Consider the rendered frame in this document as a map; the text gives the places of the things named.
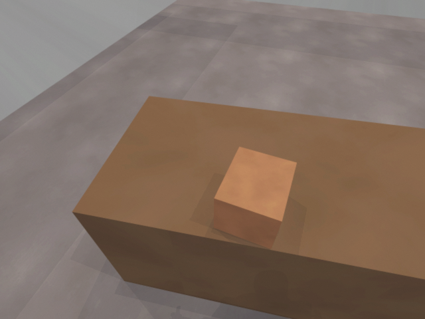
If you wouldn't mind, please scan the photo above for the pedestal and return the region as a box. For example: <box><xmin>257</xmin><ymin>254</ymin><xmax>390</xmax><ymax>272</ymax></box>
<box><xmin>72</xmin><ymin>96</ymin><xmax>425</xmax><ymax>319</ymax></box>

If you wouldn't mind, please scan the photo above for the carton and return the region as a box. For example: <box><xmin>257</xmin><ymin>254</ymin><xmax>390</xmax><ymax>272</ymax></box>
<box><xmin>214</xmin><ymin>147</ymin><xmax>297</xmax><ymax>249</ymax></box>

